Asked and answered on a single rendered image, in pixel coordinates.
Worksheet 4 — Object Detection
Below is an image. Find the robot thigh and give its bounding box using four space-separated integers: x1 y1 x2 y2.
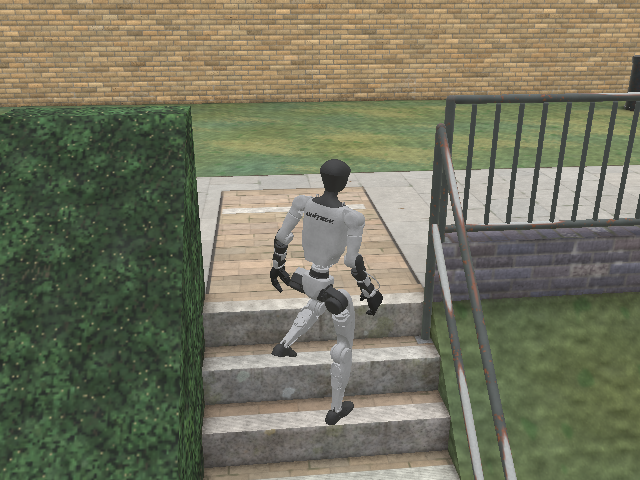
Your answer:
324 286 355 364
288 267 326 316

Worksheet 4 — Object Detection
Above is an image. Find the robot right hand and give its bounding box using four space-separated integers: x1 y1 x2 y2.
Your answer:
360 290 383 316

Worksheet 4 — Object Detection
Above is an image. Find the left robot upper arm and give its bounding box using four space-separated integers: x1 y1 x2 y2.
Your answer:
276 195 313 245

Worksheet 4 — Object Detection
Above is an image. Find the robot right thigh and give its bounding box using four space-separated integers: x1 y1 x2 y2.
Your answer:
324 286 355 364

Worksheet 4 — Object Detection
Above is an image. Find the robot right forearm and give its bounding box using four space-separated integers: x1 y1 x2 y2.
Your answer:
351 255 376 298

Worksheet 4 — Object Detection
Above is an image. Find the robot left forearm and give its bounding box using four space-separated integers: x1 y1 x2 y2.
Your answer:
272 229 288 269

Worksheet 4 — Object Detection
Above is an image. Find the robot left thigh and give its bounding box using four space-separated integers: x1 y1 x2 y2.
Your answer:
288 267 326 316

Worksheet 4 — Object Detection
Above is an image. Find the right robot upper arm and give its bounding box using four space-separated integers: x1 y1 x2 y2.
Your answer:
344 208 365 268

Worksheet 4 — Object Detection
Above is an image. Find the robot left hand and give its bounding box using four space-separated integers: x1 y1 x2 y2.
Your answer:
270 266 290 293

